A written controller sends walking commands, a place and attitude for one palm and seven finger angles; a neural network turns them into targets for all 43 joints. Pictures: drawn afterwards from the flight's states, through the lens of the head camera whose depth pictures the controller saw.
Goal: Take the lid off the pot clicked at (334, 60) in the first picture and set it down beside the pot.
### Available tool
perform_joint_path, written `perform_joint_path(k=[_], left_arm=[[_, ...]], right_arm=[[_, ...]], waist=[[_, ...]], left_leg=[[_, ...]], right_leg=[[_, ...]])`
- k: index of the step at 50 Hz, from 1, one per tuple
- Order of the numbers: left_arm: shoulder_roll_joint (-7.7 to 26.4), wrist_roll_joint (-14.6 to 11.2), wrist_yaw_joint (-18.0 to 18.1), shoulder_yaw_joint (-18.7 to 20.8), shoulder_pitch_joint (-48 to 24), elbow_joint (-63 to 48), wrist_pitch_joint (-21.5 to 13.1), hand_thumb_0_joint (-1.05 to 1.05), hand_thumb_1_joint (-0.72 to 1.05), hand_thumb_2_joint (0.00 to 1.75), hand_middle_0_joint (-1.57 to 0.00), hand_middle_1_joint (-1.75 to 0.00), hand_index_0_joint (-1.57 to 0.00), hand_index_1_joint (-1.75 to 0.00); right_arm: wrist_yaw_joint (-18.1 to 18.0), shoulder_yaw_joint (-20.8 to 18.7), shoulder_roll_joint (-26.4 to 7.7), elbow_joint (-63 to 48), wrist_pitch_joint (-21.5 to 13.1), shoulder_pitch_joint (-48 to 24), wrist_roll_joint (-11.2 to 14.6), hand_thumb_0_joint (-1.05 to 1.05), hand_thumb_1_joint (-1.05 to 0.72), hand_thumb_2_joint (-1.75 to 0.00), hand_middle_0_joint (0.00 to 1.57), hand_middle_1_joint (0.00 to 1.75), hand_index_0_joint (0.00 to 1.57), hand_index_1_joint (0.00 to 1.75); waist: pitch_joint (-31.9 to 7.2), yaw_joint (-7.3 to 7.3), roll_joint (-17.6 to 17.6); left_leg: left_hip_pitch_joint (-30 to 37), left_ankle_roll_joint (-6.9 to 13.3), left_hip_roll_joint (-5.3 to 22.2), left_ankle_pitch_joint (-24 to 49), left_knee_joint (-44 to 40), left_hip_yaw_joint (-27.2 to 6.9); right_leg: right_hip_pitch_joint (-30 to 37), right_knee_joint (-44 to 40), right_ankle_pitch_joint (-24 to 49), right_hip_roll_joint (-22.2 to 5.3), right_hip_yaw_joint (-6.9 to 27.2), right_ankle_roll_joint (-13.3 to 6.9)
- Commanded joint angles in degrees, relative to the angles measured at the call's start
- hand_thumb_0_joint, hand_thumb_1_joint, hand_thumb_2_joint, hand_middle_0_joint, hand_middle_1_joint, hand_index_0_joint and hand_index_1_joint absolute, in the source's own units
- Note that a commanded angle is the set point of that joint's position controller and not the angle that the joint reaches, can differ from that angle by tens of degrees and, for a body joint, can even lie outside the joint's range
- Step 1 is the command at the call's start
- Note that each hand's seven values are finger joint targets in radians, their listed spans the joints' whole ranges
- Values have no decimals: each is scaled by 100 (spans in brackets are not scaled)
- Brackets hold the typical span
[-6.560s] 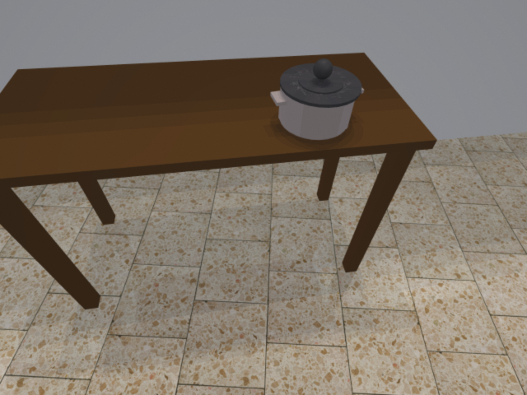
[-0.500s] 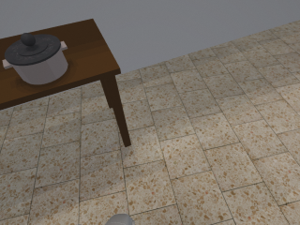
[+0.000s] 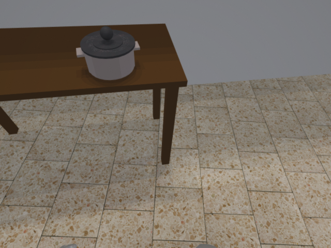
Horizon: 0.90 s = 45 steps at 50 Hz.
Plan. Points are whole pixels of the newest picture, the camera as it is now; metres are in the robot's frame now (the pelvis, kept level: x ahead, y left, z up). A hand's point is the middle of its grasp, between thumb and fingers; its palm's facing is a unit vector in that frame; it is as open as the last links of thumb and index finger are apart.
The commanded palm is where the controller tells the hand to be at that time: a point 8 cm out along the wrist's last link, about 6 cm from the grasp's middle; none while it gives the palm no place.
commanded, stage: turn to face it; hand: left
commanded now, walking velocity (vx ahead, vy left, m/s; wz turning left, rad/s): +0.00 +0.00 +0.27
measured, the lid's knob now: (106, 33) +0.79 +0.27 +0.11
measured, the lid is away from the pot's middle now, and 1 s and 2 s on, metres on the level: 0.00 0.00 0.00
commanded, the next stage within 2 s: take the last steps up to it in 0.20 s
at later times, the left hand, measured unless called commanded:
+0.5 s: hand out of the picture +0.00 +0.15 -0.15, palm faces +0.22 -0.95 -0.23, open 7.3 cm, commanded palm none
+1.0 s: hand (91, 243) +0.16 +0.21 -0.18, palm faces +0.16 -0.97 -0.18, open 7.4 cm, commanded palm none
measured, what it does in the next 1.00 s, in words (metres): walks ahead: right foot, then left foot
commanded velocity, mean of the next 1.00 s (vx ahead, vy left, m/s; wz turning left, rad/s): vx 0.22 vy -0.01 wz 0.07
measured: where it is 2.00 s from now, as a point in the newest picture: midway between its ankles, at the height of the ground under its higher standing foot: (162, 230)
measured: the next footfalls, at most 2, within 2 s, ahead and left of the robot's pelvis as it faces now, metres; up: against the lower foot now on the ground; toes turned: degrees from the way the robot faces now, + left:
right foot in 0.18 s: +0.05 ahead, -0.14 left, +0.00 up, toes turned +2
left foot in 0.66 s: +0.02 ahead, +0.11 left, +0.00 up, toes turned +13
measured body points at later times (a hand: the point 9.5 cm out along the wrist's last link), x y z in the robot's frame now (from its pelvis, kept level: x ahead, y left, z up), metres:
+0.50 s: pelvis +0.00 -0.04 +0.00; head +0.02 -0.06 +0.45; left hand -0.01 +0.20 -0.14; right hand +0.08 -0.29 -0.16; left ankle -0.06 +0.11 -0.68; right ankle +0.01 -0.14 -0.74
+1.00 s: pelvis +0.13 +0.02 -0.01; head +0.16 +0.02 +0.44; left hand +0.15 +0.26 -0.16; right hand +0.09 -0.21 -0.16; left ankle -0.02 +0.10 -0.74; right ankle +0.25 -0.08 -0.70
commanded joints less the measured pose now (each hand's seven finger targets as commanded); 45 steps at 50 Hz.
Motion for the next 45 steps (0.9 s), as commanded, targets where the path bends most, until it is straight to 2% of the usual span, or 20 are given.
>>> perform_joint_path(k=[1, 5, 7, 8, 9, 10, 11, 15, 22, 27, 30, 31, 32, 33, 34, 35, 36, 39, 41, 45], left_arm=[[376, -5, 67, 56, -247, -534, -136, 0, 90, 90, -20, -30, -20, -30], [292, -45, 95, 30, 138, -428, -204, 0, 90, 90, -20, -30, -20, -30], [402, -50, 127, 51, 505, -313, -288, 0, 90, 90, -20, -30, -20, -30], [652, -5, 159, 99, 589, -288, -355, 0, 90, 90, -20, -30, -20, -30], [1091, 60, 178, 190, 647, -309, -388, 0, 90, 90, -20, -30, -20, -30], [1136, 32, 165, 179, 689, -384, -352, 0, 90, 90, -20, -30, -20, -30], [903, 29, 185, 162, 348, -459, -346, 0, 90, 90, -20, -30, -20, -30], [457, 10, 138, 87, -3, -509, -403, 0, 90, 90, -20, -30, -20, -30], [532, 82, 38, 141, 1209, 69, -572, 0, 90, 90, -20, -30, -20, -30], [552, 120, -12, 132, 1365, 333, -592, 0, 90, 90, -20, -30, -20, -30], [490, 48, -34, 125, 1139, 446, -551, 0, 90, 90, -20, -30, -20, -30], [314, 14, -60, 82, 1130, 472, -534, 0, 90, 90, -20, -30, -20, -30], [49, 0, -102, 20, 1117, 395, -520, 0, 90, 90, -20, -30, -20, -30], [-125, 29, -121, -29, 815, 190, -528, 0, 90, 90, -20, -30, -20, -30], [11, 82, -126, -1, 400, 29, -545, 0, 90, 90, -20, -30, -20, -30], [22, 119, -150, 11, 272, 59, -546, 0, 90, 90, -20, -30, -20, -30], [-11, 119, -170, 21, 281, 182, -530, 0, 90, 90, -20, -30, -20, -30], [-57, 79, -253, 4, 671, 420, -516, 0, 90, 90, -20, -30, -20, -30], [-114, 77, -249, -9, 650, 418, -487, 0, 90, 90, -20, -30, -20, -30], [-165, 62, -255, -37, 233, 253, -441, 0, 90, 90, -20, -30, -20, -30]], right_arm=[[-124, -315, -1229, -239, -56, 275, -41, 0, -90, -90, 20, 30, 20, 30], [-122, -308, -1184, -208, -37, 108, -38, 0, -90, -90, 20, 30, 20, 30], [-96, -279, -1051, -192, -36, -21, 32, 0, -90, -90, 20, 30, 20, 30], [-70, -239, -752, -179, -47, 74, 82, 0, -90, -90, 20, 30, 20, 30], [-70, -184, -436, -295, -46, 112, 99, 0, -90, -90, 20, 30, 20, 30], [-81, -294, -747, -310, 11, 28, 31, 0, -90, -90, 20, 30, 20, 30], [-47, -331, -721, -232, 65, 70, 7, 0, -90, -90, 20, 30, 20, 30], [32, -311, -609, 75, 138, 352, -19, 0, -90, -90, 20, 30, 20, 30], [127, -256, -483, -87, -30, -416, -56, 0, -90, -90, 20, 30, 20, 30], [136, -172, -278, -39, -193, -421, -14, 0, -90, -90, 20, 30, 20, 30], [68, -118, -224, 257, -323, 281, -10, 0, -90, -90, 20, 30, 20, 30], [4, -151, -412, 390, -380, 577, 5, 0, -90, -90, 20, 30, 20, 30], [-55, -274, -874, 488, -398, 1045, -15, 0, -90, -90, 20, 30, 20, 30], [-88, -367, -1323, 528, -370, 1505, -45, 0, -90, -90, 20, 30, 20, 30], [-105, -351, -1347, 525, -331, 1546, -58, 0, -90, -90, 20, 30, 20, 30], [-116, -266, -1080, 523, -366, 1354, -72, 0, -90, -90, 20, 30, 20, 30], [-138, -190, -825, 537, -416, 1096, -64, 0, -90, -90, 20, 30, 20, 30], [-159, -71, -572, 508, -565, 890, -7, 0, -90, -90, 20, 30, 20, 30], [-188, -77, -550, 584, -639, 1095, 16, 0, -90, -90, 20, 30, 20, 30], [-227, -22, -519, 744, -681, 1335, 25, 0, -90, -90, 20, 30, 20, 30]], waist=[[-324, -196, 845], [-504, -9, 873], [-577, 197, 549], [-596, 209, -210], [-491, 188, -1596], [-421, 257, -1030], [-228, 56, -580], [11, -157, -716], [20, 412, -736], [31, 397, -871], [-103, 35, -640], [-237, -86, -158], [-380, -334, 1144], [-185, -570, 2014], [270, -595, 1290], [481, -517, 971], [655, -356, 1176], [593, -54, 802], [437, -24, 667], [461, -28, 809]], left_leg=[[519, 691, 1654, 1243, -675, -1814], [51, 582, 1513, 1604, -360, -1842], [-602, 258, 1221, 1112, 56, -1610], [-1252, -85, 778, 149, 678, -1187], [-1998, -496, -13, -1663, 1855, -138], [-1743, -488, 124, -2290, 2960, -213], [-1730, -475, 227, -1947, 3636, -299], [-1665, -581, 439, -1046, 4312, -11], [-1938, -598, 676, -1140, 2719, 398], [-1049, -453, 579, -1347, 1464, 706], [540, -400, 377, -537, -40, 1016], [1349, -365, 568, -605, -402, 770], [2105, -38, 1534, -1469, -754, -621], [2065, 504, 2622, -2151, -1477, -2013], [1634, 831, 2855, -2176, -1627, -2195], [1350, 806, 2583, -1818, -1639, -1904], [1063, 694, 2341, -1155, -1609, -1453], [938, 553, 1875, 606, -1566, -492], [1225, 595, 1800, 1826, -1407, -187], [1460, 508, 1759, 2641, -1303, 137]], right_leg=[[-185, -691, -320, 93, 53, -106], [866, -1806, -10, 339, -5, -260], [1936, -3133, 970, 250, 29, -275], [2555, -3798, 1052, -450, 740, -428], [2634, -4129, 1530, -1808, 2196, -1054], [1784, -4179, 1733, -2254, 2210, -1549], [1408, -4214, 1384, -1900, 1738, -1618], [1162, -4131, 1347, -1084, 698, -1340], [2213, -4598, -319, -1285, 1076, -1424], [1828, -4587, -341, -1278, 988, -1489], [1036, -3985, -515, -855, 409, -1196], [496, -3442, -467, -622, 164, -1002], [-526, -2268, -749, -161, -255, -761], [-1353, -891, -1156, 216, -813, -567], [-1700, -225, -1050, -12, -377, -636], [-1740, 135, -623, -124, -218, -643], [-1696, 356, -229, -251, -92, -624], [-1360, 558, 570, -234, -182, -539], [-1466, 582, 727, -192, -282, -490], [-1731, 198, 1097, -175, -420, -489]])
